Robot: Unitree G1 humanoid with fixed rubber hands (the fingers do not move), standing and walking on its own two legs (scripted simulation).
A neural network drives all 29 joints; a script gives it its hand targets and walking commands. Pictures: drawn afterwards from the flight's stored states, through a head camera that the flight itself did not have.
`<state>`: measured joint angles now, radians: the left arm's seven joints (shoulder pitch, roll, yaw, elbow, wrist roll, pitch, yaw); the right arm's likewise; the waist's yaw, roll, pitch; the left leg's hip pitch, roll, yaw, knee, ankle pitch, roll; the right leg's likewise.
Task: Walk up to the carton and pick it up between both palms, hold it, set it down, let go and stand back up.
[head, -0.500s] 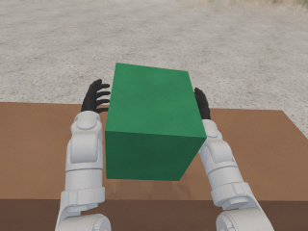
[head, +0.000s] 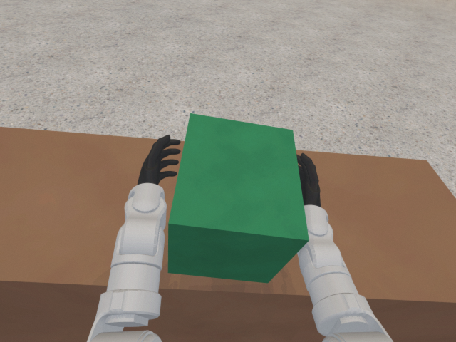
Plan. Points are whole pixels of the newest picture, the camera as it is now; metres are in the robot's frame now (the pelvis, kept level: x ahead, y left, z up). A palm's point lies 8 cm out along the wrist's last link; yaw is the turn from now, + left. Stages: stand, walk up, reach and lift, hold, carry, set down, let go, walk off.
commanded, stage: set down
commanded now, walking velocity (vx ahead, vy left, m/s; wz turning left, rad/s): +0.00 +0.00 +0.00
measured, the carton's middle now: (230, 201) +0.35 -0.02 +0.10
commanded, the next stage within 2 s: none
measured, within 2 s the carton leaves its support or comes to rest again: neither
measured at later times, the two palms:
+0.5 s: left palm (159, 186) +0.38 +0.11 +0.10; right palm (305, 205) +0.35 -0.17 +0.08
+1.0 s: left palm (167, 198) +0.39 +0.09 +0.05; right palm (305, 212) +0.36 -0.18 +0.05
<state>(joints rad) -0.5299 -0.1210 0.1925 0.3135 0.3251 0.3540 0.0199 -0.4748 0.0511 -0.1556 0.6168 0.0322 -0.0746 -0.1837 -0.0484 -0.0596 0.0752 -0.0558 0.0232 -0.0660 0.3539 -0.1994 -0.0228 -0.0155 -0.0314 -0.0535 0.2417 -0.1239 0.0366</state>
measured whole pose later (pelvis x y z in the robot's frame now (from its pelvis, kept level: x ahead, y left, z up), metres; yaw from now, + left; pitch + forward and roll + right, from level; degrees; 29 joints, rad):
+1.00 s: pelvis +0.01 -0.01 +0.00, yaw -2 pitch +4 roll -1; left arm -0.60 -0.13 0.34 0.76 0.34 0.00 0.04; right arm -0.54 0.10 -0.39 0.87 -0.22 -0.25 -0.14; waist -0.02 -0.02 -0.01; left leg -0.20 0.04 -0.01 0.30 -0.17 -0.03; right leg -0.18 -0.02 -0.03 0.21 -0.09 0.03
